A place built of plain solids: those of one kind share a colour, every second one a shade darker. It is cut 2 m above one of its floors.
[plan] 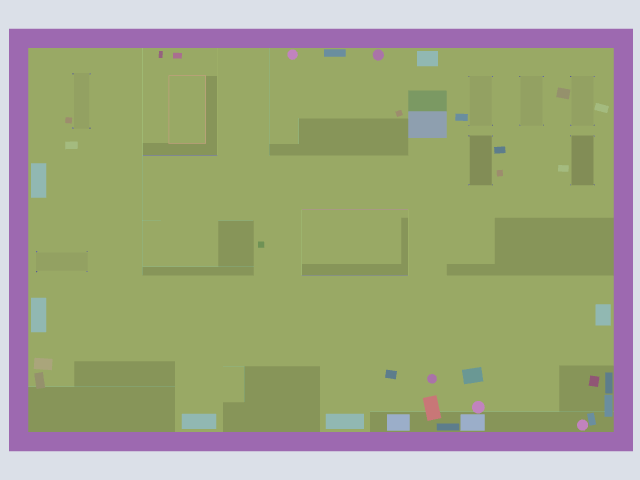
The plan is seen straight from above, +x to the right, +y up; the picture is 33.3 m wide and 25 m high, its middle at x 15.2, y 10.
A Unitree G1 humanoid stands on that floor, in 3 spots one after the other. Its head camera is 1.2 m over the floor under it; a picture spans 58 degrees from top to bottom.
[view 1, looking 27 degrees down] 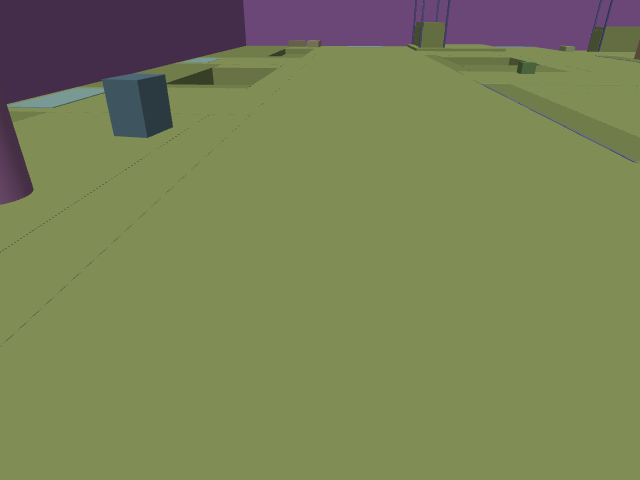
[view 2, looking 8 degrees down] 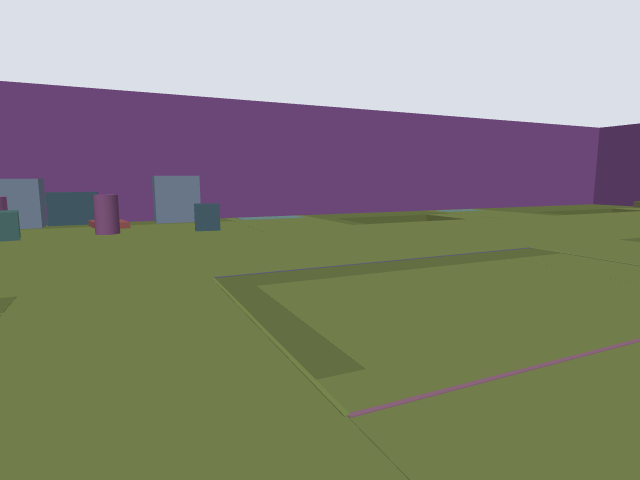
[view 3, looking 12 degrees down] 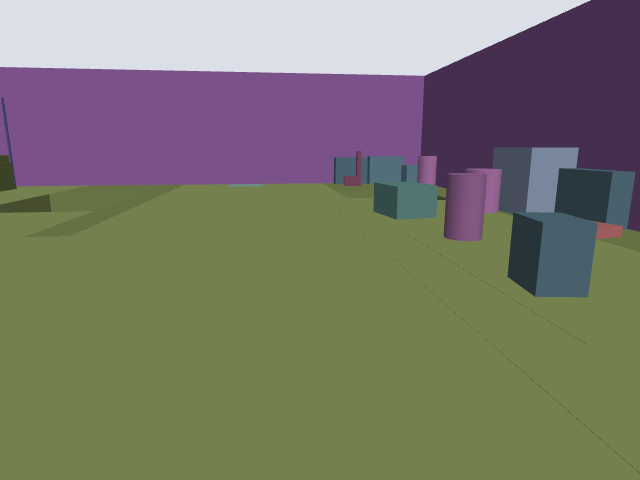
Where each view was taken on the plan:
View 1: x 23.96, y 5.46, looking -176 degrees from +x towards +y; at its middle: floor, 2.64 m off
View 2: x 20.80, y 13.41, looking -115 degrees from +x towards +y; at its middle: floor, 8.62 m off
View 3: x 15.50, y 5.42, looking -7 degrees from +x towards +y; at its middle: floor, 5.77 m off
